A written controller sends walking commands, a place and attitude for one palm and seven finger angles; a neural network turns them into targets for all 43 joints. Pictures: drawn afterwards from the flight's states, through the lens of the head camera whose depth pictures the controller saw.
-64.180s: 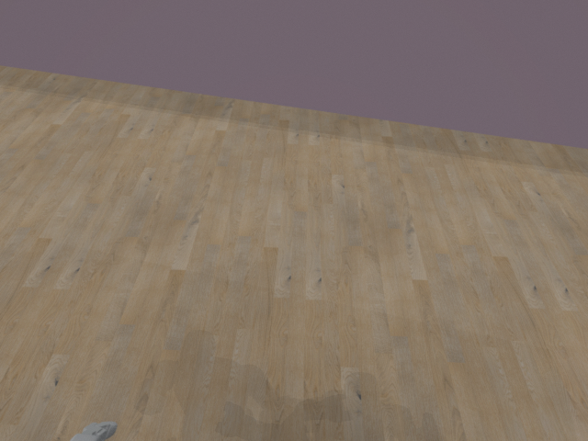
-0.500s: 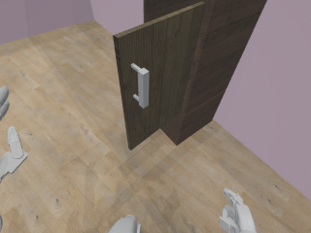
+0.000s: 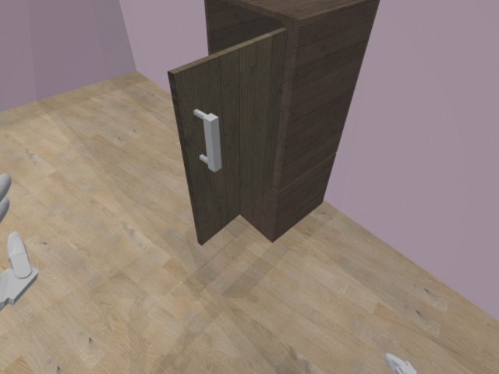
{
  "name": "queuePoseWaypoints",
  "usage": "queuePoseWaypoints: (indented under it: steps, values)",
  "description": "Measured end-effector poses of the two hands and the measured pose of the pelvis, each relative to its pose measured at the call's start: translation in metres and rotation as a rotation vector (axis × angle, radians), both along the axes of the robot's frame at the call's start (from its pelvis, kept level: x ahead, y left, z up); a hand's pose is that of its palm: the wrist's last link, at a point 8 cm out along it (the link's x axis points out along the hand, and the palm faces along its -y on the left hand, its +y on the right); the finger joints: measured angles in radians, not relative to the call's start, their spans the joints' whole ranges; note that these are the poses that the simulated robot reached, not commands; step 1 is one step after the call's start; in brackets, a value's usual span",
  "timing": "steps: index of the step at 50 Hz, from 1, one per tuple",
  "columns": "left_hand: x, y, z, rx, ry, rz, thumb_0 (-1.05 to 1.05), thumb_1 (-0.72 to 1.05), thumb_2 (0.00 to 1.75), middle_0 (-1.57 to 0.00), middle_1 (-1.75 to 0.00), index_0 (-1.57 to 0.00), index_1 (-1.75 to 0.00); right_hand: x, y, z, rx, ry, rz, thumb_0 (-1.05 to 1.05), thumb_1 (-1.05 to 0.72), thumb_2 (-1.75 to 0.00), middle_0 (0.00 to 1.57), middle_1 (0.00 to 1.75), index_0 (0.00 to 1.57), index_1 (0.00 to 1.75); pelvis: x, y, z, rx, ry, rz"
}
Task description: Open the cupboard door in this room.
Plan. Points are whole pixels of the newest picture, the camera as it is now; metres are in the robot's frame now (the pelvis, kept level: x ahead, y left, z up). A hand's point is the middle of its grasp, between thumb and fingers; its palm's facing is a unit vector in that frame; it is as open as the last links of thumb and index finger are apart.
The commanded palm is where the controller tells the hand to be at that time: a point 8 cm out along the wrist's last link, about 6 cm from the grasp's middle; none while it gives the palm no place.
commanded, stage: stop stepping back and stand still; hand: left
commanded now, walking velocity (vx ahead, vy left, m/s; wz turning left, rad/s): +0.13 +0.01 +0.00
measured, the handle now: (206, 140) +0.61 +0.14 +0.05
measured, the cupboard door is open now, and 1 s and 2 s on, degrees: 95 95 95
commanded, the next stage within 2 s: let the arm hang, fingers relaxed in 0.20 s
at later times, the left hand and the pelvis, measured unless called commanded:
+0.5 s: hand out of the picture +0.13 +0.24 -0.11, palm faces +0.07 -0.94 -0.32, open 7.4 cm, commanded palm none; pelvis -0.02 +0.02 -0.01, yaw +3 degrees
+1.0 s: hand out of the picture -0.07 +0.24 -0.16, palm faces +0.08 -0.96 -0.27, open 7.3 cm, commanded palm none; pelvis -0.02 +0.04 +0.00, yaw +3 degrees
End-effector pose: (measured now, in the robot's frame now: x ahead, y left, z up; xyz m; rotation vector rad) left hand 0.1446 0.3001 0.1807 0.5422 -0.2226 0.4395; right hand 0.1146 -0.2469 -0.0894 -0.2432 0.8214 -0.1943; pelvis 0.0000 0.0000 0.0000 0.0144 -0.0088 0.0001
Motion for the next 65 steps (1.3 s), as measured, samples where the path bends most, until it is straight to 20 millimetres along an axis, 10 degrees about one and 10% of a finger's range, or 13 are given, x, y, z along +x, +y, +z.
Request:
queuePoseWaypoints:
  steps: [16, 22, 26, 29, 38, 44, 65]
  values:
    - [0.008, 0.009, -0.006, 0.044, 0.029, -0.046, 0.01, 0.89, 0.90, -0.21, -0.30, -0.21, -0.30, 0.017, 0.025, 0.001, 0.051, -0.098, 0.042, 0.01, -0.91, -0.90, 0.20, 0.30, 0.20, 0.30, -0.007, 0.011, -0.005, -0.017, 0.002, 0.019]
    - [0.012, 0.014, -0.176, -0.278, 0.675, 0.031, 0.00, 0.90, 0.90, -0.20, -0.29, -0.20, -0.30, 0.012, 0.026, -0.037, 0.078, 0.086, 0.092, 0.01, -0.91, -0.90, 0.20, 0.30, 0.20, 0.30, -0.015, 0.023, -0.014, -0.016, 0.015, 0.051]
    - [-0.045, -0.024, -0.281, -0.494, 1.102, 0.049, 0.00, 0.91, 0.90, -0.19, -0.29, -0.20, -0.30, -0.016, 0.027, -0.043, 0.067, 0.209, 0.063, 0.01, -0.91, -0.90, 0.20, 0.30, 0.20, 0.30, -0.017, 0.025, -0.013, -0.009, -0.003, 0.055]
    - [-0.099, -0.055, -0.321, -0.637, 1.319, 0.075, 0.00, 0.92, 0.90, -0.20, -0.29, -0.20, -0.30, -0.046, 0.030, -0.042, 0.051, 0.323, 0.037, 0.01, -0.91, -0.90, 0.20, 0.30, 0.20, 0.30, -0.018, 0.025, -0.009, -0.015, -0.008, 0.056]
    - [-0.201, -0.031, -0.324, -0.694, 1.554, 0.283, -0.02, 0.98, 0.90, -0.20, -0.29, -0.21, -0.30, -0.121, 0.048, -0.048, 0.072, 0.602, -0.009, 0.01, -0.91, -0.90, 0.20, 0.30, 0.20, 0.30, -0.018, 0.030, 0.001, -0.031, -0.005, 0.068]
    - [-0.229, -0.021, -0.314, -0.673, 1.637, 0.346, 0.00, 0.93, 0.90, -0.20, -0.29, -0.20, -0.30, -0.138, 0.060, -0.055, 0.113, 0.639, -0.033, 0.01, -0.91, -0.90, 0.20, 0.30, 0.20, 0.30, -0.018, 0.036, 0.003, -0.024, -0.007, 0.059]
    - [-0.131, -0.031, -0.312, -0.617, 1.440, 0.205, 0.00, 0.91, 0.90, -0.20, -0.29, -0.20, -0.30, -0.097, 0.045, -0.055, 0.110, 0.524, -0.038, 0.00, -0.91, -0.90, 0.19, 0.30, 0.20, 0.30, -0.008, 0.030, 0.005, -0.010, -0.016, 0.044]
